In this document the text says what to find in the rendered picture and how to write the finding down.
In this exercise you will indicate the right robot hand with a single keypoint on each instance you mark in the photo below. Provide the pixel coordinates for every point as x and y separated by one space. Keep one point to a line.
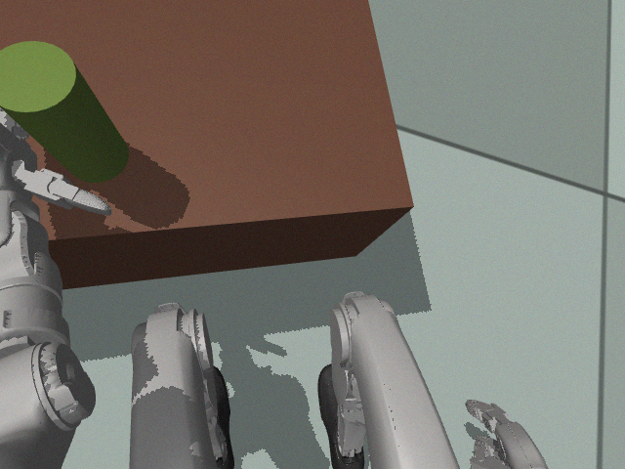
513 449

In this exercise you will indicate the left robot hand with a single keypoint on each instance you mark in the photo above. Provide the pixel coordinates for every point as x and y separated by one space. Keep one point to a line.
18 173

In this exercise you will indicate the can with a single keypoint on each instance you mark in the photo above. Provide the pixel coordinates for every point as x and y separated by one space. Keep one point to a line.
42 89

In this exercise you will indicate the left robot foot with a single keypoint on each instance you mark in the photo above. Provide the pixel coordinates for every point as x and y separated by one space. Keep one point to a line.
227 460

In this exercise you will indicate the right robot foot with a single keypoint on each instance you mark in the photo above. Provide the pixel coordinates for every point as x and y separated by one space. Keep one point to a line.
328 410

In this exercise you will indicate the left robot arm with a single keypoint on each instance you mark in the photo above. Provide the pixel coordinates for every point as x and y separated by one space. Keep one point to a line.
44 391

